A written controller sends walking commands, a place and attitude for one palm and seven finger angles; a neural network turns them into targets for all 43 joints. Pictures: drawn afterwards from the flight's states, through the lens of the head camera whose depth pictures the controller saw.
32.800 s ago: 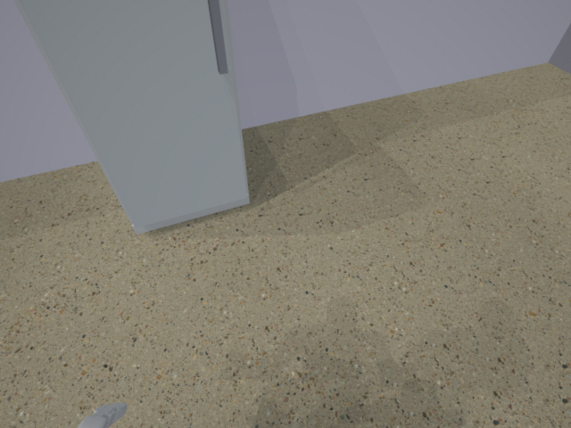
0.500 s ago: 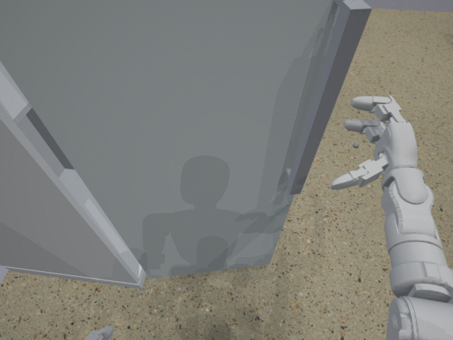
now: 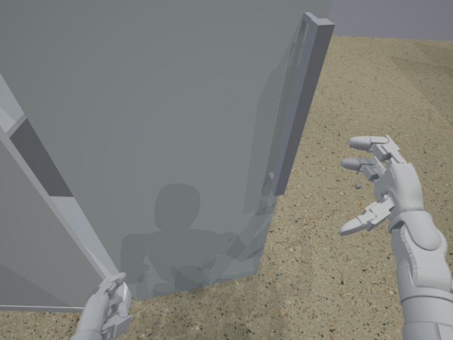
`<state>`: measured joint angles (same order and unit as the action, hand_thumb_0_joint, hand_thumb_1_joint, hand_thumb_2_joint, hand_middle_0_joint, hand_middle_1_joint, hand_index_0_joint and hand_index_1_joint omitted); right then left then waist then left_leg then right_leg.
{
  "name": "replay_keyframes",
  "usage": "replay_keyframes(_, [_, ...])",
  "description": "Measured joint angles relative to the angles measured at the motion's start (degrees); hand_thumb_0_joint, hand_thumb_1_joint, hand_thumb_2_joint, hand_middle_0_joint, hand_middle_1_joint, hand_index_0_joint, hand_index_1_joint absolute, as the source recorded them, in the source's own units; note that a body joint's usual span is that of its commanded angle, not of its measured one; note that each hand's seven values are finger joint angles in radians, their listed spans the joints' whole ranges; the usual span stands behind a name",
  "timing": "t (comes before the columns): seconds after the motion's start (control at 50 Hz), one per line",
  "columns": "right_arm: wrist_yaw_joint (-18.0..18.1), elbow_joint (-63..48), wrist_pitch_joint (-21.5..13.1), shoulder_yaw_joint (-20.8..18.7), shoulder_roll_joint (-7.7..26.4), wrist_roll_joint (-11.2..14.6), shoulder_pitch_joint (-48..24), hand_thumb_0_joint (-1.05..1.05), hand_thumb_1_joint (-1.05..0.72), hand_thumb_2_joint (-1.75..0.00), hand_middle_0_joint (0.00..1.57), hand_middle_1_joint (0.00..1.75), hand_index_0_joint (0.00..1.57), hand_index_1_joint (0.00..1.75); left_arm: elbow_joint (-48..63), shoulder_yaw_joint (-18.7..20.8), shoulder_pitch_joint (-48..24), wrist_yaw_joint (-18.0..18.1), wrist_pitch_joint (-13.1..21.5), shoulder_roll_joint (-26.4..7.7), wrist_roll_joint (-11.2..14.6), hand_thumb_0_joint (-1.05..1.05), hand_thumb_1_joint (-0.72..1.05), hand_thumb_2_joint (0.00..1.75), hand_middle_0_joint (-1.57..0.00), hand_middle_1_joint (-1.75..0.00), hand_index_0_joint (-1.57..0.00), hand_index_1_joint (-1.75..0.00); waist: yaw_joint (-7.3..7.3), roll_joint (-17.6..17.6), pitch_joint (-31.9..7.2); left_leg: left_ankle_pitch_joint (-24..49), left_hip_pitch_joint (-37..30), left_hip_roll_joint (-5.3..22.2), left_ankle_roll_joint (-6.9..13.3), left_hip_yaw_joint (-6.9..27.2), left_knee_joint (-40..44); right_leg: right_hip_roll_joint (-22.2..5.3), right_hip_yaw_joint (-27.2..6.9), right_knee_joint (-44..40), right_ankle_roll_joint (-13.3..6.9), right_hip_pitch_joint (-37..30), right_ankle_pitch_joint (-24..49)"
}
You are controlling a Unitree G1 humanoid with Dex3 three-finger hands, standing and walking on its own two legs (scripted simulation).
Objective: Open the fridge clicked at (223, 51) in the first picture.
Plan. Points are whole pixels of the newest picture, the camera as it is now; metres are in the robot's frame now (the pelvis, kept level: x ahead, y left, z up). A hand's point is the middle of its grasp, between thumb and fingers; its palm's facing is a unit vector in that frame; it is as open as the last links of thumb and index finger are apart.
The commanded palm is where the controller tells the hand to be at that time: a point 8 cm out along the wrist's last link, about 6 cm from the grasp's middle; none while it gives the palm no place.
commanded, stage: slip the hand off the handle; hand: right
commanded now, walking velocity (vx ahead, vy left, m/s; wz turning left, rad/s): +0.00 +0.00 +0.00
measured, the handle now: (289, 122) +0.49 -0.10 +0.15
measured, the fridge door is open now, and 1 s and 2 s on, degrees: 76 76 76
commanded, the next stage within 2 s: draw the hand back to the body in 0.06 s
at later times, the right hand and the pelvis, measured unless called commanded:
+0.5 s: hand (387, 200) +0.30 -0.22 +0.15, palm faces -0.10 +0.99 -0.02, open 14.7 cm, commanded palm +0.27 -0.27 +0.15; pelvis +0.01 -0.01 +0.00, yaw +1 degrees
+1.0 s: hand (431, 241) +0.24 -0.26 +0.15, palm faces +0.42 +0.87 -0.26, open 12.6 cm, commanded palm +0.20 -0.30 +0.17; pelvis +0.01 -0.01 +0.01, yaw +0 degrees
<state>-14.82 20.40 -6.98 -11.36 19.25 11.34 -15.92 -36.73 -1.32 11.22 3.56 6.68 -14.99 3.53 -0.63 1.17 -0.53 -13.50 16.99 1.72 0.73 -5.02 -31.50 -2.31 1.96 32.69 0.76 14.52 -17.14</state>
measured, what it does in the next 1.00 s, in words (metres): stands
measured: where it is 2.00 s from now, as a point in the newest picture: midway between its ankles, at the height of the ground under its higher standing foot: outside the picture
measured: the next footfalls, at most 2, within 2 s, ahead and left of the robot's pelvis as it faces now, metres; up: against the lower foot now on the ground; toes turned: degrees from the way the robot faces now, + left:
none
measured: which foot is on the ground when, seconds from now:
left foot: down 0.00-1.00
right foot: down 0.00-1.00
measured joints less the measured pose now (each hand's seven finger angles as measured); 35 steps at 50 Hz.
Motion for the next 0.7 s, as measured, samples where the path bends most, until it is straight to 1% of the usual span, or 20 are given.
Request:
replay_keyframes(0.08, [-0.45, -1.92, 0.69, -0.81, -0.25, 0.50, 2.78, -0.01, 0.55, -0.20, 0.25, 1.15, 0.25, 1.15, 0.65, -0.36, -0.41, 0.12, 0.46, 0.14, -0.18, 0.01, 0.90, 0.90, -0.21, -0.30, -0.20, -0.30, -0.14, -0.07, 0.22, -0.34, -0.04, 0.02, 0.08, 0.13, -0.75, 0.00, 0.10, 0.40, 0.08, -0.26, -0.18])
replay_keyframes(0.14, [-0.24, -3.78, 0.08, -1.45, -0.30, 0.52, 4.55, -0.01, 0.55, -0.20, 0.25, 1.15, 0.25, 1.15, 0.60, -0.59, -0.20, 0.31, 1.03, 0.29, -0.42, 0.01, 0.90, 0.90, -0.21, -0.30, -0.20, -0.30, -0.40, -0.20, 0.56, -0.54, -0.26, -0.04, 0.14, 0.06, -1.10, -0.08, 0.00, 0.81, 0.15, -0.42, -0.39])
replay_keyframes(0.2, [-0.03, -3.94, -0.69, -1.55, -0.03, 0.51, 4.12, -0.02, 0.55, -0.20, 0.25, 1.15, 0.25, 1.15, -0.20, -0.84, 0.06, 0.70, 1.64, 0.36, -0.40, 0.01, 0.90, 0.90, -0.21, -0.30, -0.20, -0.30, -0.65, -0.25, 1.10, -0.61, -0.49, -0.05, 0.16, -0.37, -1.18, -0.12, -0.46, 1.33, 0.20, -0.26, -0.53])
replay_keyframes(0.22, [-1.07, -3.26, -0.04, -1.54, 0.19, 1.40, 3.35, -0.02, 0.55, -0.20, 0.25, 1.15, 0.25, 1.15, -0.70, -1.10, 0.07, 0.97, 1.78, 0.30, -0.17, 0.01, 0.90, 0.90, -0.21, -0.30, -0.20, -0.30, -0.78, -0.27, 1.35, -0.55, -0.70, -0.03, 0.17, -0.50, -1.04, -0.09, -0.59, 1.30, 0.18, -0.36, -0.49])
replay_keyframes(0.24, [-2.78, -2.55, 1.74, -1.57, 0.62, 2.45, 2.50, -0.02, 0.55, -0.20, 0.25, 1.15, 0.25, 1.15, -1.18, -1.45, 0.02, 1.30, 1.75, 0.20, 0.16, 0.01, 0.90, 0.90, -0.21, -0.30, -0.20, -0.30, -0.85, -0.30, 1.60, -0.42, -1.05, -0.01, 0.15, -0.57, -0.74, -0.05, -0.67, 1.06, 0.14, -0.65, -0.36])
replay_keyframes(0.3, [-7.40, -2.04, 8.30, -1.40, 2.62, 3.95, 0.92, -0.02, 0.55, -0.20, 0.25, 1.15, 0.25, 1.15, -1.70, -2.06, 0.00, 2.24, 1.69, -0.11, 0.65, 0.01, 0.90, 0.90, -0.21, -0.30, -0.20, -0.30, -0.57, -0.10, 1.72, 0.18, -1.98, 0.00, 0.04, -0.56, 0.51, 0.04, -0.63, -0.02, -0.01, -1.50, 0.15])
replay_keyframes(0.32, [-8.30, -2.51, 9.76, -1.61, 3.18, 4.23, 1.07, -0.02, 0.55, -0.20, 0.25, 1.15, 0.25, 1.15, -1.55, -2.11, 0.03, 2.37, 1.82, -0.22, 0.64, 0.01, 0.90, 0.90, -0.21, -0.30, -0.20, -0.30, -0.35, 0.07, 1.54, 0.35, -2.17, 0.00, -0.02, -0.42, 0.86, 0.07, -0.48, -0.35, -0.08, -1.74, 0.25])
replay_keyframes(0.36, [-9.21, -3.92, 11.10, -2.63, 3.76, 5.25, 2.18, -0.02, 0.55, -0.20, 0.25, 1.15, 0.25, 1.15, -0.97, -2.05, 0.26, 2.34, 2.32, -0.45, 0.53, 0.01, 0.90, 0.90, -0.21, -0.30, -0.20, -0.30, 0.15, 0.45, 1.05, 0.54, -2.49, 0.04, -0.18, -0.04, 1.34, 0.15, -0.08, -0.92, -0.22, -2.26, 0.32])
replay_keyframes(0.4, [-9.41, -5.72, 11.17, -4.07, 3.59, 6.60, 3.96, -0.02, 0.55, -0.20, 0.25, 1.15, 0.25, 1.15, -0.31, -1.87, 0.71, 2.00, 2.88, -0.61, 0.48, 0.01, 0.90, 0.90, -0.21, -0.30, -0.20, -0.30, 0.42, 0.69, 0.39, 0.49, -2.74, 0.15, -0.37, 0.36, 1.52, 0.30, 0.32, -1.39, -0.34, -2.78, 0.27])
replay_keyframes(0.46, [-9.40, -8.54, 11.04, -5.83, 2.83, 7.79, 7.14, -0.01, 0.55, -0.20, 0.25, 1.15, 0.25, 1.15, 0.40, -1.60, 1.46, 1.25, 3.43, -0.75, 0.55, 0.01, 0.90, 0.90, -0.21, -0.30, -0.20, -0.30, 0.19, 0.69, -0.57, 0.16, -3.12, 0.30, -0.63, 0.82, 1.43, 0.47, 0.77, -1.70, -0.51, -3.50, 0.00])
replay_keyframes(0.5, [-9.20, -10.54, 11.67, -6.10, 2.43, 7.58, 9.41, -0.01, 0.55, -0.20, 0.25, 1.15, 0.25, 1.15, 0.83, -1.47, 1.79, 0.92, 3.49, -0.85, 0.67, 0.01, 0.90, 0.90, -0.21, -0.30, -0.20, -0.30, -0.19, 0.64, -0.83, -0.08, -3.49, 0.37, -0.76, 0.92, 1.33, 0.54, 0.86, -1.60, -0.62, -3.88, -0.27])
replay_keyframes(0.6, [-8.18, -15.90, 14.03, -4.91, 1.58, 6.18, 14.53, -0.01, 0.55, -0.20, 0.25, 1.15, 0.25, 1.15, 1.35, -1.49, 1.34, 1.04, 3.93, -0.95, 0.57, 0.01, 0.90, 0.90, -0.21, -0.30, -0.20, -0.30, -1.26, 0.48, 0.00, -0.19, -4.79, 0.49, -1.00, 0.61, 1.64, 0.67, 0.53, -1.23, -0.88, -4.71, -0.64])
replay_keyframes(0.64, [-7.91, -17.97, 14.14, -4.75, 1.47, 6.02, 15.95, -0.01, 0.55, -0.20, 0.25, 1.15, 0.25, 1.14, 1.25, -1.76, 0.75, 1.35, 4.38, -0.80, 0.33, 0.01, 0.90, 0.90, -0.21, -0.30, -0.20, -0.30, -1.63, 0.30, 0.57, -0.01, -5.40, 0.49, -1.04, 0.42, 2.03, 0.67, 0.33, -1.29, -0.93, -5.09, -0.58])
replay_keyframes(0.7, [-7.65, -20.79, 13.21, -4.94, 1.64, 6.23, 17.12, -0.02, 0.52, -0.22, 0.25, 1.13, 0.25, 1.13, 1.07, -2.24, 0.03, 1.76, 5.21, -0.38, 0.03, 0.01, 0.90, 0.90, -0.21, -0.30, -0.20, -0.30, -2.23, -0.01, 1.11, 0.36, -6.37, 0.46, -1.03, 0.10, 2.84, 0.68, 0.03, -1.73, -0.89, -5.75, -0.31])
